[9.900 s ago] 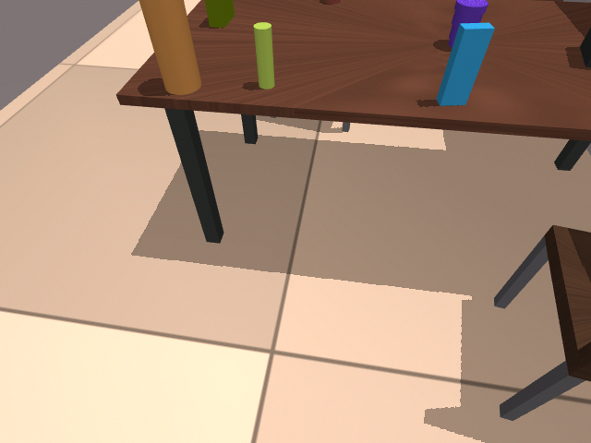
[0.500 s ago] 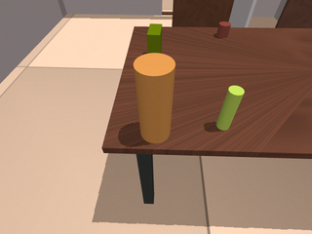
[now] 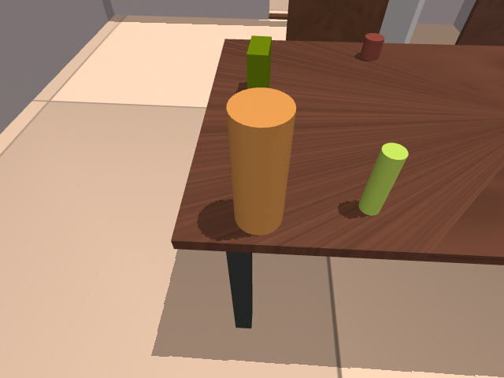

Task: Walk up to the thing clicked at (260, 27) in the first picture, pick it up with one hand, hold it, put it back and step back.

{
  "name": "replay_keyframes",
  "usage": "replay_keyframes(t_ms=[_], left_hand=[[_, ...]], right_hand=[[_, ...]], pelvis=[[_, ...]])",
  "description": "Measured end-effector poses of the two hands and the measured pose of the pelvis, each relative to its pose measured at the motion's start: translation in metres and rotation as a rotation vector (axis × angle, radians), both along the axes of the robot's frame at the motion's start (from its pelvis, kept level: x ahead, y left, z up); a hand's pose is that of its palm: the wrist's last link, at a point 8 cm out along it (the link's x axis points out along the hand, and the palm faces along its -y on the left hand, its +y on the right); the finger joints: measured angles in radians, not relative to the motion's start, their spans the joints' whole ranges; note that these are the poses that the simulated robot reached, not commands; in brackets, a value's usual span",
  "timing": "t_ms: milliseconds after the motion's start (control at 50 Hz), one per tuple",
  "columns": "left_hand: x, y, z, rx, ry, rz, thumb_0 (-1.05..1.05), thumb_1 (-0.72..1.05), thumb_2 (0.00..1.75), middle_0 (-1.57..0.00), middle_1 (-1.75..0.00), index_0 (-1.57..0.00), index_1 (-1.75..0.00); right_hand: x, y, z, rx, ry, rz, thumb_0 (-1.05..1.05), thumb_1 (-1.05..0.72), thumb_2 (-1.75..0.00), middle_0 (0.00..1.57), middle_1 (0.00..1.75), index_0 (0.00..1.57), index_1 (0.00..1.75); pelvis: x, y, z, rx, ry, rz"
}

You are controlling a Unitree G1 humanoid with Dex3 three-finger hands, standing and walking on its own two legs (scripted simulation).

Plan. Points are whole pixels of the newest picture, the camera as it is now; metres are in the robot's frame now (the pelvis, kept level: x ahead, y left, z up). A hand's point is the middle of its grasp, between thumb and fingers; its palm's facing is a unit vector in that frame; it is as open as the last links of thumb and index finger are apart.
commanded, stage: walk up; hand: right
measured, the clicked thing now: (380, 181) +0.47 -0.23 +0.03
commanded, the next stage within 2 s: stand in 0.16 s
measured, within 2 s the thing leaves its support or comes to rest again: neither
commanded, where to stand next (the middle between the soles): +0.06 +0.00 m, yaw -2 degrees
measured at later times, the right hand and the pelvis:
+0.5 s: hand out of the picture +0.08 -0.25 -0.15, palm faces -0.03 +0.94 -0.34, open 7.4 cm; pelvis -0.01 +0.00 +0.00, yaw -1 degrees
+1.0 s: hand out of the picture +0.03 -0.26 -0.16, palm faces -0.03 +0.94 -0.33, open 7.4 cm; pelvis -0.02 -0.01 +0.00, yaw -1 degrees
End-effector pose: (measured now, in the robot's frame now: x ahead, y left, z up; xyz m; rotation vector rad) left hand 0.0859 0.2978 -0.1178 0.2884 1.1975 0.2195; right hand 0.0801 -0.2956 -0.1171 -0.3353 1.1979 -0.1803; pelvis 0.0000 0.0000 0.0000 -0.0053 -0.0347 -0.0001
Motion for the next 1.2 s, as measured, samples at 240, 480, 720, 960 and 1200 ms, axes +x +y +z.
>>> replay_keyframes(t_ms=[240, 480, 720, 960, 1200], left_hand=[[-0.004, 0.000, 0.001, 0.003, 0.003, 0.003, 0.01, 0.90, 0.89, -0.20, -0.30, -0.20, -0.30], [-0.020, -0.003, 0.003, 0.008, 0.033, -0.017, 0.01, 0.90, 0.89, -0.20, -0.30, -0.21, -0.30], [-0.037, -0.004, 0.003, 0.015, 0.055, -0.020, 0.01, 0.90, 0.89, -0.20, -0.30, -0.21, -0.30], [-0.041, -0.007, 0.002, 0.019, 0.079, -0.029, 0.01, 0.90, 0.89, -0.20, -0.30, -0.21, -0.30], [-0.023, -0.011, 0.003, 0.012, 0.042, -0.040, 0.01, 0.90, 0.89, -0.20, -0.30, -0.21, -0.30]], right_hand=[[0.001, 0.001, 0.001, 0.000, 0.002, -0.002, 0.00, -0.90, -0.90, 0.21, 0.30, 0.20, 0.30], [-0.008, 0.000, 0.001, 0.012, -0.002, -0.008, 0.00, -0.90, -0.90, 0.21, 0.30, 0.20, 0.30], [-0.035, -0.006, -0.003, 0.015, 0.041, -0.024, 0.00, -0.90, -0.90, 0.21, 0.30, 0.20, 0.30], [-0.051, -0.011, -0.006, 0.015, 0.085, -0.040, 0.00, -0.90, -0.90, 0.21, 0.30, 0.20, 0.30], [-0.038, -0.013, -0.003, 0.007, 0.057, -0.035, 0.00, -0.90, -0.90, 0.21, 0.30, 0.20, 0.30]], pelvis=[[0.000, 0.001, 0.001, 0.002, -0.006, -0.001], [-0.011, -0.001, 0.003, 0.004, -0.010, -0.011], [-0.019, -0.004, 0.003, 0.006, -0.011, -0.014], [-0.018, -0.008, 0.003, 0.005, -0.002, -0.017], [-0.012, -0.009, 0.003, 0.005, -0.004, -0.019]])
